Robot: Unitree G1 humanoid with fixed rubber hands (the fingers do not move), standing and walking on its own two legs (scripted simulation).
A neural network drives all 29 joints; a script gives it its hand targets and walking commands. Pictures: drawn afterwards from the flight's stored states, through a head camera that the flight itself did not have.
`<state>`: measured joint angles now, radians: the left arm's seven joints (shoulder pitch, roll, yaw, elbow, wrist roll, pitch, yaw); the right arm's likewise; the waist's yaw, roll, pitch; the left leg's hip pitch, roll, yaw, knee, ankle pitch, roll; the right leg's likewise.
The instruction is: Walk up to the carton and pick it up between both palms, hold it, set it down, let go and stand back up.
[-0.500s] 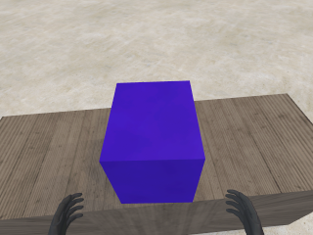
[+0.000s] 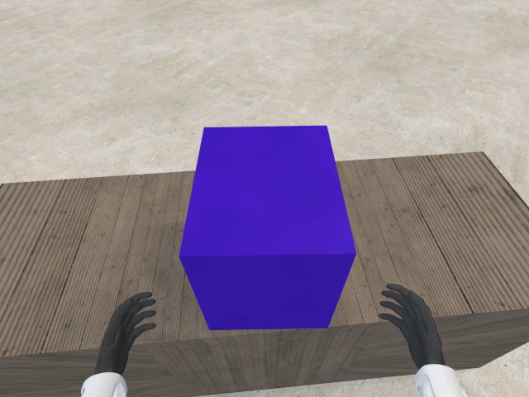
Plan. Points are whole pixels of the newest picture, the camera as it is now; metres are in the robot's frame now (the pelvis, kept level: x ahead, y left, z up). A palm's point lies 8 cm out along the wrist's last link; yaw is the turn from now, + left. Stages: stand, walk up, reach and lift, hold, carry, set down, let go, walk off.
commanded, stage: reach and lift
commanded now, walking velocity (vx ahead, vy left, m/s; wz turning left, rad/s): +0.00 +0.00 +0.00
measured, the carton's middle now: (267, 229) +0.44 +0.05 -0.06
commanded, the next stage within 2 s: none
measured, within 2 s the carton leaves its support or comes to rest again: neither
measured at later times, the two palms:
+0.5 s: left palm (119, 289) +0.25 +0.26 +0.03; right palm (415, 276) +0.30 -0.19 +0.02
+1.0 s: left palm (126, 220) +0.33 +0.26 +0.09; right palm (423, 221) +0.36 -0.20 +0.08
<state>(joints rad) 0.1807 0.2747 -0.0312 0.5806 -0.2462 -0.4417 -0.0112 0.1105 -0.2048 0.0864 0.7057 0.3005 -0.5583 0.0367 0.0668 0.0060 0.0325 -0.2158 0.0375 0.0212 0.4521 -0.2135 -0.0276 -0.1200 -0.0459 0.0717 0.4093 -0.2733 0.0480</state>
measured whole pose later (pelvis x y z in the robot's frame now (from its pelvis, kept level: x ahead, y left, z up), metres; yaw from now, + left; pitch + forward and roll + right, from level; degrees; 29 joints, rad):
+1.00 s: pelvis +0.00 -0.01 +0.01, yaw +0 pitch +1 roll +0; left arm -0.42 0.35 0.11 0.53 -0.27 0.21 -0.04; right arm -0.43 -0.32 0.07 0.57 0.40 0.06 -0.08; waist 0.05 0.02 0.01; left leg -0.23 0.05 0.01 0.37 -0.16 -0.04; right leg -0.12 -0.03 0.06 0.32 -0.21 0.05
